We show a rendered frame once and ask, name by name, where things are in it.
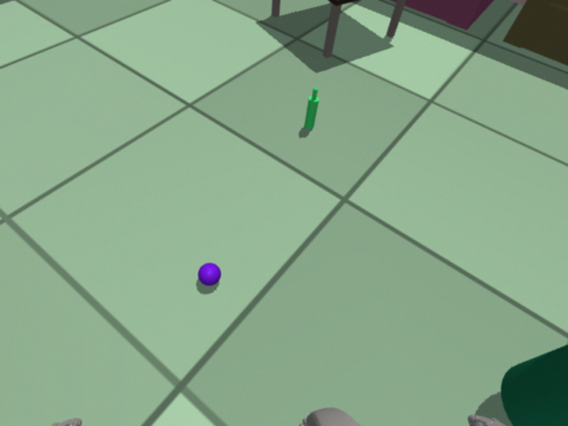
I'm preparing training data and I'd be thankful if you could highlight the sofa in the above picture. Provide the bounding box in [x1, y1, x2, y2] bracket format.
[391, 0, 493, 30]

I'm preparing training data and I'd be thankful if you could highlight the coffee table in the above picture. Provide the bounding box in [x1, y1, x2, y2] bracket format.
[272, 0, 406, 58]

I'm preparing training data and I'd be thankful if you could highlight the armchair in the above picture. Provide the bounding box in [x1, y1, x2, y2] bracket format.
[503, 0, 568, 66]

